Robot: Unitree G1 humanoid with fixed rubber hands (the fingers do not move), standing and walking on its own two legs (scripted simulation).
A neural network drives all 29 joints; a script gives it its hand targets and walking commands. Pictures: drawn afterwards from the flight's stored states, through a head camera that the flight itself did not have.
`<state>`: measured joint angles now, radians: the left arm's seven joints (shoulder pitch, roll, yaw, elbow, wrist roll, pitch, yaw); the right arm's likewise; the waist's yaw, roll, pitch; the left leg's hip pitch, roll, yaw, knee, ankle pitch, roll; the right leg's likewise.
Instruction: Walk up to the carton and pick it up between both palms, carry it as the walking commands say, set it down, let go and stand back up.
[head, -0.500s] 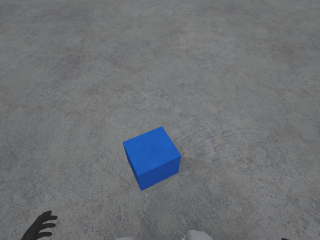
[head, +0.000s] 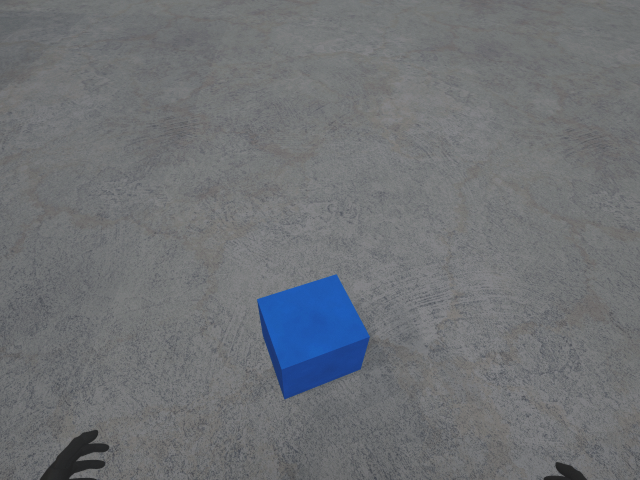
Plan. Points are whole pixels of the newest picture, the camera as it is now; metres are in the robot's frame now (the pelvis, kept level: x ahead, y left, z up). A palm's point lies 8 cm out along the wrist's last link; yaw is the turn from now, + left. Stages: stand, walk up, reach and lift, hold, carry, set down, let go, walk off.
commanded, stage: walk up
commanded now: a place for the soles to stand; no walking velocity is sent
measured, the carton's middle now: (310, 335) +0.63 +0.02 -0.66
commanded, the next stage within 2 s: none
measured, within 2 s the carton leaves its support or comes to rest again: neither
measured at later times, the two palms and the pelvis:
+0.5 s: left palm out of the picture +0.09 +0.24 -0.11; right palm (622, 381) +0.27 -0.43 -0.07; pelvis +0.11 -0.10 -0.02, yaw +12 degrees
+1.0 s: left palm (197, 422) +0.21 +0.18 -0.10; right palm (579, 310) +0.42 -0.47 -0.13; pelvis +0.22 -0.19 -0.04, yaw +22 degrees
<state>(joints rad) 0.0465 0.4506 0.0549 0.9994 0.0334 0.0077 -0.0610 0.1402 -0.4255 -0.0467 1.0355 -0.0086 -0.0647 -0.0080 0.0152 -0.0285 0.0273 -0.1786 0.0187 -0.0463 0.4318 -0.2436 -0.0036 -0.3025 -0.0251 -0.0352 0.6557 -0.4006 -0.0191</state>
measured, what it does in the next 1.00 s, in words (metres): walks ahead, turning left: right foot, then left foot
